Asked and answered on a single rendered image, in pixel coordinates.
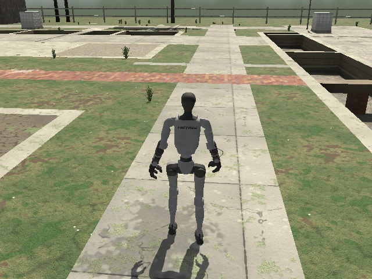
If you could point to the left robot forearm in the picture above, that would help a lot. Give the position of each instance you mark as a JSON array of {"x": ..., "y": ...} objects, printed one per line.
[{"x": 157, "y": 155}]

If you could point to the robot right shin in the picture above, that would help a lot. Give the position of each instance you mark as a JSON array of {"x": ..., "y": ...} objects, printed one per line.
[{"x": 199, "y": 215}]

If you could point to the right robot upper arm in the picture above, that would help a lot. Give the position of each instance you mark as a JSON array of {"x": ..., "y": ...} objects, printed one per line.
[{"x": 205, "y": 123}]

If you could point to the robot right hand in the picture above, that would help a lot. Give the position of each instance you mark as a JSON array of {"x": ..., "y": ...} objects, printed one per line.
[{"x": 213, "y": 164}]

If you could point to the robot left hand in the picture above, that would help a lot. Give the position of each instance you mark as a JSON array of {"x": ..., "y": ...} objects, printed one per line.
[{"x": 152, "y": 170}]

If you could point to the left robot upper arm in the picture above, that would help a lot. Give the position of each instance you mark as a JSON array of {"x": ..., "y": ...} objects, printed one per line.
[{"x": 169, "y": 122}]

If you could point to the right robot forearm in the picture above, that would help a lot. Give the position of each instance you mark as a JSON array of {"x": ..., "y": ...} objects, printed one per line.
[{"x": 215, "y": 154}]

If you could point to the left robot thigh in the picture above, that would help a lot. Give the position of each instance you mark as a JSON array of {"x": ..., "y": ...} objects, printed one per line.
[{"x": 172, "y": 173}]

